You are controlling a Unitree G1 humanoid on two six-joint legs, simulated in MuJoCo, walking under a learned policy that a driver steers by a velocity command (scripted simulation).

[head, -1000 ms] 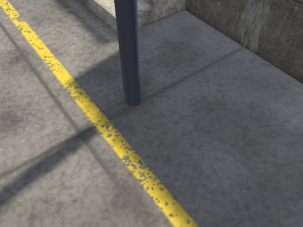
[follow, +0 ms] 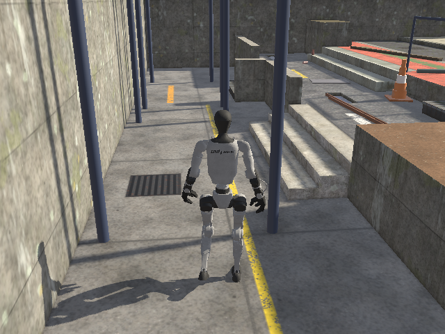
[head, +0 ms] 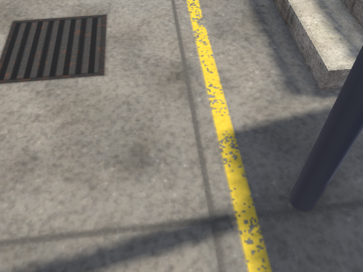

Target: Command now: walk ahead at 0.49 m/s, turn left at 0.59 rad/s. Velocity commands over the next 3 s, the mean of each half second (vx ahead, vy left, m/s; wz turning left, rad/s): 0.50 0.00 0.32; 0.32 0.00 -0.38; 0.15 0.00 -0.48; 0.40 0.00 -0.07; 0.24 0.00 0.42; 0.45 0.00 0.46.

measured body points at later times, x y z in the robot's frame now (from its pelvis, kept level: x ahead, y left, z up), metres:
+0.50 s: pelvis +0.26 +0.09 +0.00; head +0.29 +0.11 +0.44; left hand +0.28 +0.37 -0.14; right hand +0.45 -0.14 -0.10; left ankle +0.30 +0.18 -0.74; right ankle +0.18 -0.08 -0.64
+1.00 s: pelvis +0.49 +0.07 -0.02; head +0.54 +0.06 +0.43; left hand +0.68 +0.33 -0.11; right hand +0.59 -0.21 -0.13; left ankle +0.38 +0.23 -0.63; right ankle +0.59 +0.00 -0.74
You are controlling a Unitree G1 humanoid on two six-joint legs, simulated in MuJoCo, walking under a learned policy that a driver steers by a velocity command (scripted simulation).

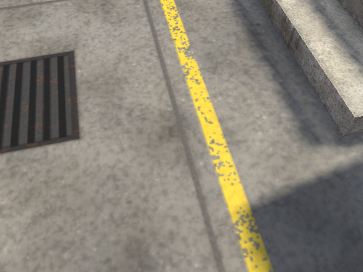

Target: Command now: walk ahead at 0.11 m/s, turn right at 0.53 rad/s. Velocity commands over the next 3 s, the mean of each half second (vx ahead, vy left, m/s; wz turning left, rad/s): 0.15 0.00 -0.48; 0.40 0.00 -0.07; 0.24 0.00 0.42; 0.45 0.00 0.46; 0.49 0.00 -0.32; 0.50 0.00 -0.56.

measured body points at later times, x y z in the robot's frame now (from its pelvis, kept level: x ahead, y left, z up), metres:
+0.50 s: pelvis +0.09 +0.05 +0.02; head +0.10 +0.07 +0.47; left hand +0.33 +0.26 -0.08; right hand +0.10 -0.24 -0.08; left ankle +0.11 +0.16 -0.72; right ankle +0.10 -0.08 -0.67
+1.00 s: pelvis +0.27 -0.06 +0.02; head +0.30 -0.09 +0.47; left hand +0.49 +0.14 -0.07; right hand +0.24 -0.35 -0.11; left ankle +0.24 +0.11 -0.63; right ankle +0.26 -0.16 -0.72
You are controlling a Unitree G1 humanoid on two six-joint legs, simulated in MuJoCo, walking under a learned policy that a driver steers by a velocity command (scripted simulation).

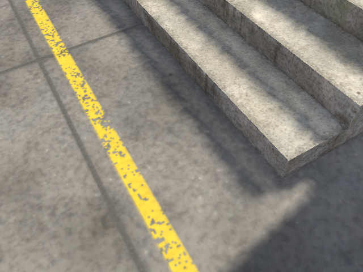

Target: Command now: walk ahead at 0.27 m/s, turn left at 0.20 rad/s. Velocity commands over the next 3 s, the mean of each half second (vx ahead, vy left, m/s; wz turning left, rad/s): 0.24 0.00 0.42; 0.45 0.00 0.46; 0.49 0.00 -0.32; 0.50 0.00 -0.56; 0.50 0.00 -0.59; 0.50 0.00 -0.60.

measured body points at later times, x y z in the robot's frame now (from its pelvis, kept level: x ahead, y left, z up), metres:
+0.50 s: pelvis +0.17 +0.05 -0.01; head +0.20 +0.07 +0.44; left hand +0.24 +0.35 -0.12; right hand +0.35 -0.19 -0.10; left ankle +0.18 +0.13 -0.74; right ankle +0.16 -0.10 -0.66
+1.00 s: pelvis +0.40 +0.07 +0.00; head +0.42 +0.06 +0.45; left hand +0.33 +0.35 -0.11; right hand +0.66 -0.10 -0.10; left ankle +0.32 +0.19 -0.66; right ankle +0.45 -0.03 -0.74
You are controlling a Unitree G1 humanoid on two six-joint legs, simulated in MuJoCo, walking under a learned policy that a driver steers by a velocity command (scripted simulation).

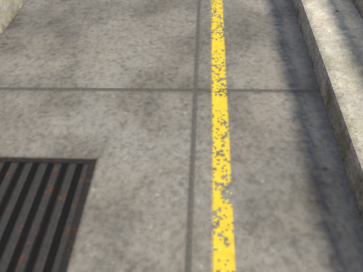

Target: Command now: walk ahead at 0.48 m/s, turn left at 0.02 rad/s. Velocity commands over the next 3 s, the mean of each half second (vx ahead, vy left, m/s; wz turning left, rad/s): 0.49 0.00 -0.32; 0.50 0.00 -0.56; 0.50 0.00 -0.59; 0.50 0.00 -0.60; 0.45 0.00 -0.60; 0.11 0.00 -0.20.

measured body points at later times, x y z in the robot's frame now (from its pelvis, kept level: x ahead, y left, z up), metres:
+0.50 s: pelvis +0.25 +0.04 +0.00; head +0.28 +0.04 +0.45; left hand +0.45 +0.29 -0.11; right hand +0.27 -0.25 -0.10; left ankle +0.26 +0.15 -0.74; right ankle +0.28 -0.13 -0.66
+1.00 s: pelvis +0.49 -0.10 +0.00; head +0.52 -0.13 +0.45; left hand +0.71 +0.10 -0.10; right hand +0.52 -0.43 -0.09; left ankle +0.65 +0.03 -0.66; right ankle +0.48 -0.16 -0.74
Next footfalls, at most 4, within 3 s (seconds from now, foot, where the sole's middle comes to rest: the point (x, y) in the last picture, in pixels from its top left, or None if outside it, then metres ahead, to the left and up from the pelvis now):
0.26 left None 0.30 0.14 -0.78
0.76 right None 0.51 -0.18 -0.78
1.26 left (242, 190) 0.86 -0.16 -0.78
1.78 right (322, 199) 0.82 -0.48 -0.78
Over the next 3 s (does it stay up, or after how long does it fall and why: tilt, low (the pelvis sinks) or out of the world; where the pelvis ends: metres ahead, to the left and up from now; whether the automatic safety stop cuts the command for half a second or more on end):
stays up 0.98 -0.86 0.17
